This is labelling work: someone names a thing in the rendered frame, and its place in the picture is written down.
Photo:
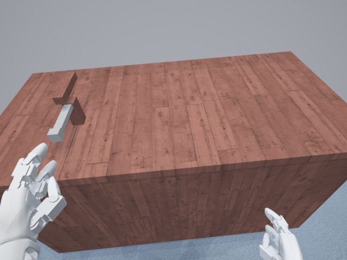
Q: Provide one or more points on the left robot forearm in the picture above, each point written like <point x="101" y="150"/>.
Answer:
<point x="19" y="249"/>

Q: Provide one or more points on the tap lever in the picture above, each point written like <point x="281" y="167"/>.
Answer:
<point x="56" y="133"/>

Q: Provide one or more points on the counter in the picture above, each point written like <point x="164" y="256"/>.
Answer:
<point x="179" y="150"/>

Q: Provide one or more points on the left robot hand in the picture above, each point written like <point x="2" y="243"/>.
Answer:
<point x="21" y="201"/>

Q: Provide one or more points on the right robot hand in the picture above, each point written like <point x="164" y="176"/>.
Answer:
<point x="285" y="243"/>

